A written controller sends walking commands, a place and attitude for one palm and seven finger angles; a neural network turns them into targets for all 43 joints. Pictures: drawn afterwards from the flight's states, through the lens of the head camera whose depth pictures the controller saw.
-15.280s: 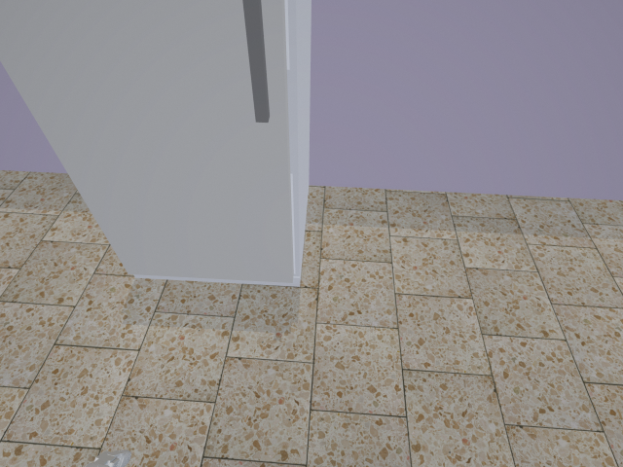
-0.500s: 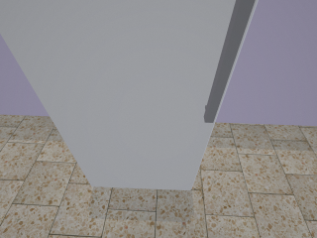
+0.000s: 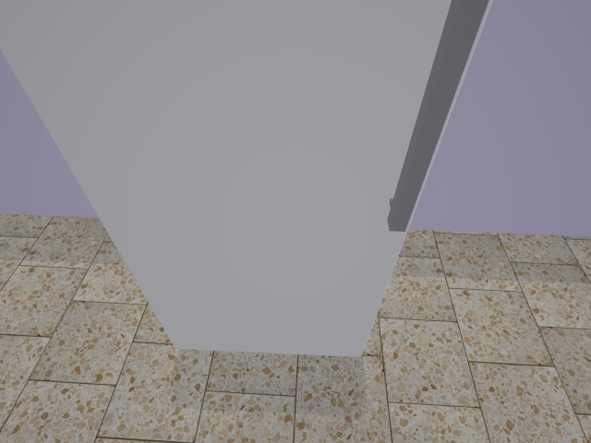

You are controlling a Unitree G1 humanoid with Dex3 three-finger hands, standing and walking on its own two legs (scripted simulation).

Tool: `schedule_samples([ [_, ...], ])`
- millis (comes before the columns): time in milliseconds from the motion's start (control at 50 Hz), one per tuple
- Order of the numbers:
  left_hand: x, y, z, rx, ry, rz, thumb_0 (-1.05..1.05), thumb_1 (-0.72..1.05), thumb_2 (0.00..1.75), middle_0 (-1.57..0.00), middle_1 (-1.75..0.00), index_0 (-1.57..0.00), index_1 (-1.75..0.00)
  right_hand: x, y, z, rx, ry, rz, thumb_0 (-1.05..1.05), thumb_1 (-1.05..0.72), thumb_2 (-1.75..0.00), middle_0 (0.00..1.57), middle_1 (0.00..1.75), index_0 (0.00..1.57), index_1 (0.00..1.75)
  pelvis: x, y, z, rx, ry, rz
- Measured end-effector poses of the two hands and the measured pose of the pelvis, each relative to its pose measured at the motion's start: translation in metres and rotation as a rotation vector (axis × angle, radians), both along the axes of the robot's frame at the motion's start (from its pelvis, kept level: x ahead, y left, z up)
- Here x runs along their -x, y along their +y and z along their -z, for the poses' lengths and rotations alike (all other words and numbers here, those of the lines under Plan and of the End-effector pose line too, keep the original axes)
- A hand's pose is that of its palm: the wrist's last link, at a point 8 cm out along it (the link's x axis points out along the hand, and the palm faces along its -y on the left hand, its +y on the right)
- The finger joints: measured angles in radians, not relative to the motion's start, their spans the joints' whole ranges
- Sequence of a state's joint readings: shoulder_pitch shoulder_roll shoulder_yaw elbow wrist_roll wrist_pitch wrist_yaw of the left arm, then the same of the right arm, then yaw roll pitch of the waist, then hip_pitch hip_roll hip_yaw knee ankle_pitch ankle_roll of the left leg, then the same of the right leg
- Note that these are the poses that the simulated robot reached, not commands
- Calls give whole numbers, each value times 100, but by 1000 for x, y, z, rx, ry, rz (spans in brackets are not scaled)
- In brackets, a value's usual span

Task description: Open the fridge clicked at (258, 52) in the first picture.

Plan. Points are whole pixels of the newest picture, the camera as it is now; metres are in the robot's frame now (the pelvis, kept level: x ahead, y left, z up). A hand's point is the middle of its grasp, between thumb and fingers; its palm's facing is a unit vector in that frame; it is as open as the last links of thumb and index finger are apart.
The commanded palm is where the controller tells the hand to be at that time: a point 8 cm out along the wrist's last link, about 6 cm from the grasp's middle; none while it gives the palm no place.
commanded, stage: look again from close up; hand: right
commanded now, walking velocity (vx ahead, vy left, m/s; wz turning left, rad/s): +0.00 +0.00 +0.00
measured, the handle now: (424, 117) +0.48 -0.14 +0.22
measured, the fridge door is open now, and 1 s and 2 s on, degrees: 0 0 0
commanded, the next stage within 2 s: raise the hand to about handle height in 0.80 s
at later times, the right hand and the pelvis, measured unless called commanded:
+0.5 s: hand out of the picture -0.01 -0.15 -0.18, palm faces +0.03 +0.99 -0.16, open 7.4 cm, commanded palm none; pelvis +0.00 +0.00 +0.00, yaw +0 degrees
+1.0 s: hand out of the picture +0.07 -0.19 -0.13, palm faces +0.19 +0.95 -0.26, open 7.3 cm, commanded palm +0.11 -0.21 -0.06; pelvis +0.01 +0.00 +0.00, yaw -1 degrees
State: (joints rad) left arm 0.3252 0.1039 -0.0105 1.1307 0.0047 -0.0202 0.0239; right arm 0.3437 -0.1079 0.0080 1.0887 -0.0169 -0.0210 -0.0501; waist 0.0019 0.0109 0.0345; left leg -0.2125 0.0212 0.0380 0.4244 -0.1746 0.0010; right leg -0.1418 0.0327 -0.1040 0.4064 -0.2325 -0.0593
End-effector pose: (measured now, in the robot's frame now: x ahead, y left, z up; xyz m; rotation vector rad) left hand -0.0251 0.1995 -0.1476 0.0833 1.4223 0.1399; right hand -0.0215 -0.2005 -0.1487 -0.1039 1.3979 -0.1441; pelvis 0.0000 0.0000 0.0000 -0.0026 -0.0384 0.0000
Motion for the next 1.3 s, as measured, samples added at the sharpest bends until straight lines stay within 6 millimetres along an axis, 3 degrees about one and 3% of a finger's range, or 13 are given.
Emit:
schedule_samples([
  [500, 2, 1, -1, 0, 17, -4, 0, 91, 90, -20, -30, -20, -30, -2, 2, 0, -2, 11, -4, 0, -91, -90, 20, 30, 20, 30, -3, 2, 0, 1, 9, -4],
  [920, -15, 4, -1, -6, 2, 4, 0, 91, 90, -20, -30, -20, -30, -15, -1, 0, 8, 11, -14, 0, -91, -90, 20, 30, 20, 30, -13, 2, 0, -4, 16, -6],
  [960, -25, 11, -4, -49, -77, 33, 1, 92, 90, -21, -30, -20, -30, -34, -18, -16, 61, -78, 76, 3, -94, -89, 21, 30, 20, 30, -11, 2, 2, -6, 2, 4],
  [1020, -54, 29, -12, -83, -299, 69, 3, 94, 90, -21, -30, -20, -30, -93, -40, -68, 159, -461, 77, 6, -95, -89, 21, 31, 20, 31, -11, 2, 6, 10, 11, 25],
  [1100, -114, 52, -31, -127, -590, 136, 3, 93, 90, -21, -30, -20, -30, -176, -27, -142, 107, -999, 22, 4, -89, -87, 20, 34, 20, 34, -5, 4, 14, 1, 40, 55],
  [1140, -146, 62, -46, -150, -719, 162, 2, 93, 90, -21, -30, -20, -30, -203, -12, -166, 10, -1240, -15, 3, -84, -85, 20, 37, 20, 36, -2, 7, 21, 1, 72, 47],
  [1180, -176, 70, -63, -166, -834, 194, 2, 92, 90, -21, -30, -20, -30, -214, 3, -177, -86, -1412, -81, 2, -80, -83, 20, 39, 20, 39, 0, 11, 30, 2, 95, 34],
  [1220, -204, 75, -78, -180, -927, 219, 2, 92, 90, -20, -30, -20, -30, -211, 11, -173, -129, -1481, -167, 1, -74, -82, 21, 42, 21, 41, 1, 15, 39, 5, 115, 22],
  [1300, -246, 75, -96, -188, -1029, 260, 1, 92, 90, -20, -30, -20, -30, -184, 0, -142, -125, -1356, -158, 1, -64, -78, 23, 47, 22, 47, 1, 24, 53, 9, 135, 22],
])
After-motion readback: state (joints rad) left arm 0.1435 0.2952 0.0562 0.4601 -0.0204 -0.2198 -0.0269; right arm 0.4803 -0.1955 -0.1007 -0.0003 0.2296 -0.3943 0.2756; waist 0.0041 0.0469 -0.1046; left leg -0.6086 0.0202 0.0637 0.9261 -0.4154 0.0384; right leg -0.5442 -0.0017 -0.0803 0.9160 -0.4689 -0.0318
